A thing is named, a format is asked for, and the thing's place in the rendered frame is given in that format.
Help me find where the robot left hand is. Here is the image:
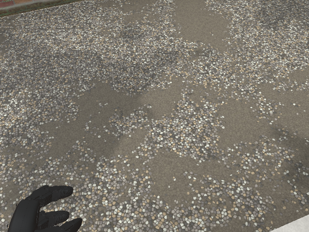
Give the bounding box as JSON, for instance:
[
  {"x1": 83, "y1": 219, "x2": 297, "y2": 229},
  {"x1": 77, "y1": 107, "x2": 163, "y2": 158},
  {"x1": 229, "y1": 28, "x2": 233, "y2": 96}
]
[{"x1": 7, "y1": 185, "x2": 82, "y2": 232}]

